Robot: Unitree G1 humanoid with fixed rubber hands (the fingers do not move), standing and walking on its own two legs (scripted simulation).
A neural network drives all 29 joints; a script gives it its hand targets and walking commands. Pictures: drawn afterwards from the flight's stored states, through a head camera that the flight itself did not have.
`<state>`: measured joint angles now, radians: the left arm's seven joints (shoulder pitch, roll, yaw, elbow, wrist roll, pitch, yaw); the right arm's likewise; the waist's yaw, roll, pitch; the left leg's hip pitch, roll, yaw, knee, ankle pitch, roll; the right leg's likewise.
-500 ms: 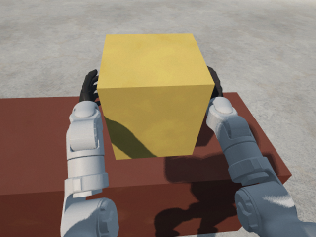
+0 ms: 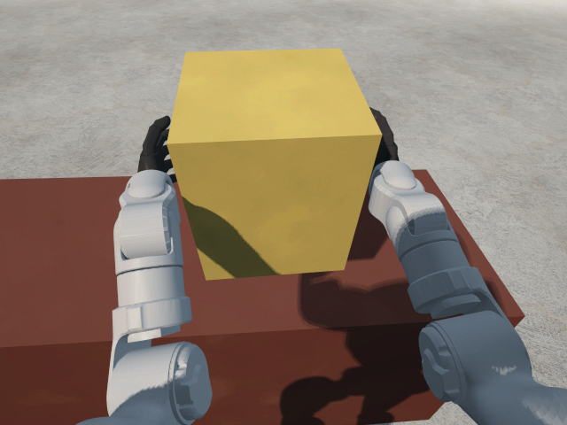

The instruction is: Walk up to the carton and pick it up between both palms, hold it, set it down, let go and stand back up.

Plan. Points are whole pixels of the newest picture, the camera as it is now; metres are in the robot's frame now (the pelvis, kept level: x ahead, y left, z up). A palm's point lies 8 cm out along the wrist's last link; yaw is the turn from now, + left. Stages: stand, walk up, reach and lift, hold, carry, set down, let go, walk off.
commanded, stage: hold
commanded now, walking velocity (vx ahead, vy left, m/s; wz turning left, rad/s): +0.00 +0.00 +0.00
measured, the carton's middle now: (270, 168) +0.40 +0.01 +0.19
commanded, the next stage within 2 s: none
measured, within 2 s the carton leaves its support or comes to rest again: neither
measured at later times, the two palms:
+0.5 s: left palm (158, 176) +0.37 +0.15 +0.21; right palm (384, 166) +0.37 -0.15 +0.21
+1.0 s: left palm (152, 180) +0.37 +0.16 +0.21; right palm (377, 165) +0.37 -0.14 +0.21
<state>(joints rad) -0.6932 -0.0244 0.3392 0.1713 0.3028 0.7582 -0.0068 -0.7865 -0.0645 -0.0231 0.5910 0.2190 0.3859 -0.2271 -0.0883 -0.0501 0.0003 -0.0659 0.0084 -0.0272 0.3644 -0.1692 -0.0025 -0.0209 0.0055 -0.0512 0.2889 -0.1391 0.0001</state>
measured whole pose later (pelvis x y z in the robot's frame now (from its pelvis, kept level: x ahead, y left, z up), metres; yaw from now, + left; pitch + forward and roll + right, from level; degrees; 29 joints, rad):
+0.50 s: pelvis +0.01 +0.00 +0.00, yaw +0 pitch -8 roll -1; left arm -0.66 -0.04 0.33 0.13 0.31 0.77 -0.02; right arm -0.75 -0.07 -0.01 0.53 0.23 0.42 -0.24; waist -0.10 -0.04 0.00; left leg -0.04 0.01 -0.03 0.37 -0.18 0.00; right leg 0.01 0.01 -0.05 0.28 -0.15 0.00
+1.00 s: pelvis +0.00 +0.00 +0.00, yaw +0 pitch -8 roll -1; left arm -0.67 -0.02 0.35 0.13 0.32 0.77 -0.04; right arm -0.76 -0.05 -0.01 0.53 0.22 0.42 -0.25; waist -0.09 -0.06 0.02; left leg -0.04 0.01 -0.03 0.36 -0.18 -0.01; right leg 0.00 0.01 -0.06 0.29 -0.15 0.00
